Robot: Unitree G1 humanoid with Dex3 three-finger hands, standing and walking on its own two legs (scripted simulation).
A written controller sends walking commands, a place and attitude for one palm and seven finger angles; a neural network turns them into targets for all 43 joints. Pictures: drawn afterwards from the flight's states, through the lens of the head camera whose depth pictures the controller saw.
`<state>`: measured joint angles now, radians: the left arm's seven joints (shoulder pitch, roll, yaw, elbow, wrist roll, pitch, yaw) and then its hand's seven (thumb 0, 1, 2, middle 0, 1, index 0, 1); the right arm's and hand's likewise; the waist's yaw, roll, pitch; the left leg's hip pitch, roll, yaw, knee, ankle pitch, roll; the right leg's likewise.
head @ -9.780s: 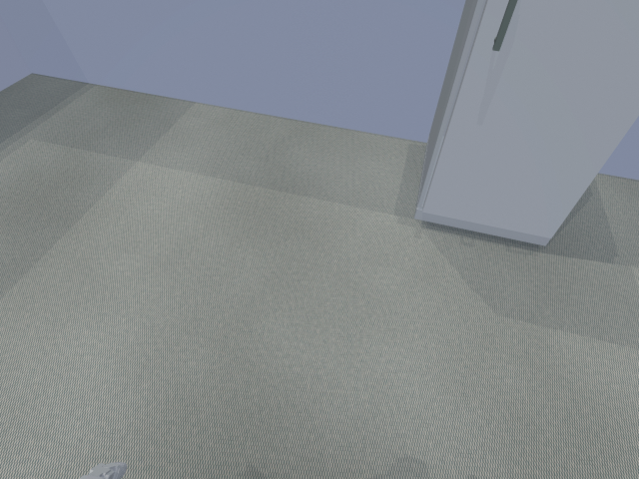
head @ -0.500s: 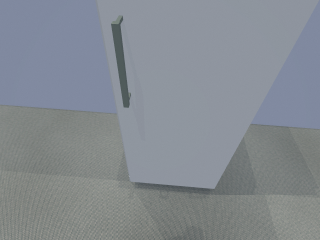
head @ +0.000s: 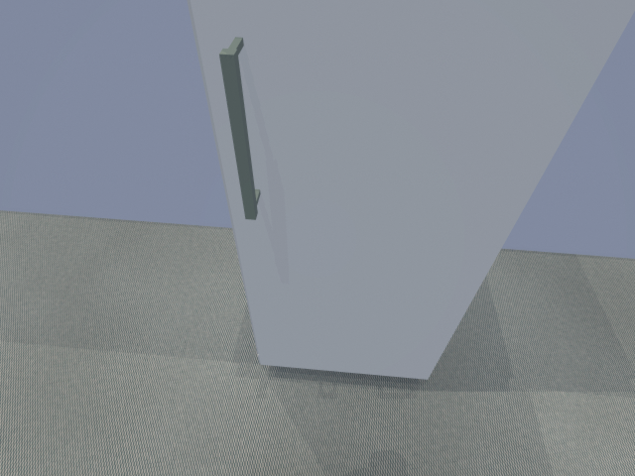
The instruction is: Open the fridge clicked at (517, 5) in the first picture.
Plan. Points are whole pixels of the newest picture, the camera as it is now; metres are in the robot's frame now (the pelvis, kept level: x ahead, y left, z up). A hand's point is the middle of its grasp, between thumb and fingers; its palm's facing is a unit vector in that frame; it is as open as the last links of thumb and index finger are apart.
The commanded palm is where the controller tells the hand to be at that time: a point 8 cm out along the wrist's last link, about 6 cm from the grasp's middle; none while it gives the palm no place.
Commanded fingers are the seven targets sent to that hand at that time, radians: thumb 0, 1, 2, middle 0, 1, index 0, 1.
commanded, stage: look again from close up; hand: left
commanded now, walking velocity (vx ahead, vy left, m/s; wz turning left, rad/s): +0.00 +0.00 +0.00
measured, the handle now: (245, 140) +0.53 +0.15 +0.16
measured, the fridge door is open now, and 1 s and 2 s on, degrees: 0 0 0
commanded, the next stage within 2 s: none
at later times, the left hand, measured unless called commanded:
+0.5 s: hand out of the picture +0.06 +0.22 -0.16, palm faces -0.02 -0.95 -0.31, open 7.4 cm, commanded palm none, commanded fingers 0.00 0.90 0.90 -0.20 -0.30 -0.20 -0.30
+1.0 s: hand out of the picture +0.08 +0.22 -0.16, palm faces -0.02 -0.95 -0.30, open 7.4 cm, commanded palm none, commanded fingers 0.00 0.90 0.90 -0.20 -0.30 -0.20 -0.30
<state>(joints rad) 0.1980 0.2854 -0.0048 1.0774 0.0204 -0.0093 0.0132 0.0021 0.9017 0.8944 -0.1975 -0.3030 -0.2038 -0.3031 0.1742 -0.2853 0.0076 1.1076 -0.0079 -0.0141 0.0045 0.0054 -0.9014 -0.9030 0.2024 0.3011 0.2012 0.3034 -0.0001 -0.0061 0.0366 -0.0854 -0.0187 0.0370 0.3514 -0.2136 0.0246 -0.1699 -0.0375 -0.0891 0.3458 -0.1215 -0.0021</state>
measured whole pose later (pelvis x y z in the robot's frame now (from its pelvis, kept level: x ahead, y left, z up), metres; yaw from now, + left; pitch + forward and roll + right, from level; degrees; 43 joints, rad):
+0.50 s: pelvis +0.01 -0.01 +0.00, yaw +0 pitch -3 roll +0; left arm 0.19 0.30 -0.01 1.09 0.02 -0.01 0.01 0.00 0.90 0.89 -0.20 -0.30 -0.20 -0.30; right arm 0.17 -0.30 0.01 1.12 -0.01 -0.01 0.01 0.01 -0.90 -0.90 0.20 0.30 0.20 0.30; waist 0.00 0.00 0.04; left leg -0.07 -0.01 0.03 0.32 -0.21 0.01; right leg -0.16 -0.02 -0.10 0.32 -0.12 -0.01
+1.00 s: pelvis +0.02 -0.01 +0.00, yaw +0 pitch -2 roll +0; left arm 0.17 0.31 -0.01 1.09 0.02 -0.01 0.01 0.00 0.90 0.89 -0.20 -0.30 -0.20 -0.30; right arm 0.16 -0.30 0.02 1.12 -0.01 -0.02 0.00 0.01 -0.90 -0.90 0.20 0.30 0.20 0.30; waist 0.00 -0.01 0.03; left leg -0.06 0.00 0.03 0.31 -0.22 0.01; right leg -0.14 -0.01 -0.10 0.31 -0.13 -0.02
